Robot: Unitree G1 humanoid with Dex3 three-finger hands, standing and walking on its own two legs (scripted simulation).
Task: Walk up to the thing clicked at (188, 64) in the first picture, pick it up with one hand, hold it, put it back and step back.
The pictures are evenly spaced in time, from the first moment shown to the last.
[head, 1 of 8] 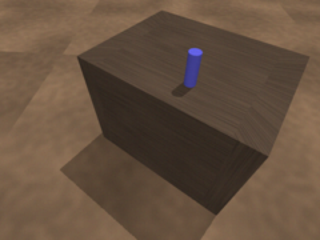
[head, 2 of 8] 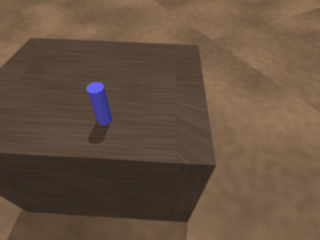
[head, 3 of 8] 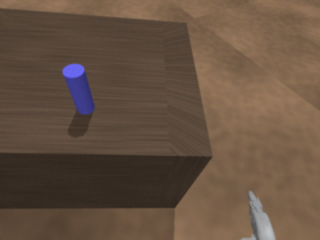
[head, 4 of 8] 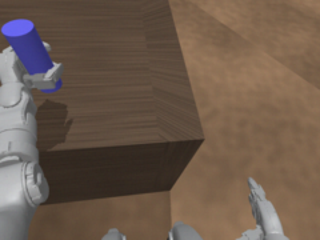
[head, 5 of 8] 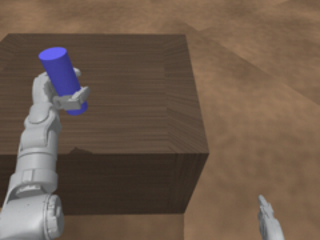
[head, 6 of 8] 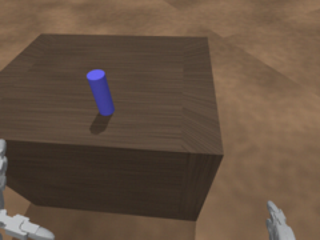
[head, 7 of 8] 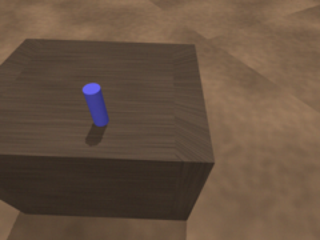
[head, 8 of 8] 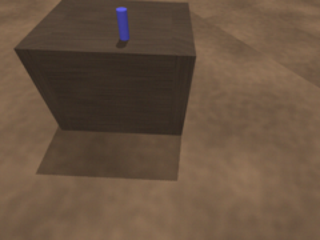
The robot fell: no
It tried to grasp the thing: yes
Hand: left
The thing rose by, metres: 0.25
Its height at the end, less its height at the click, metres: +0.00
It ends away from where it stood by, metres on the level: 0.01
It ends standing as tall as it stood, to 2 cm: yes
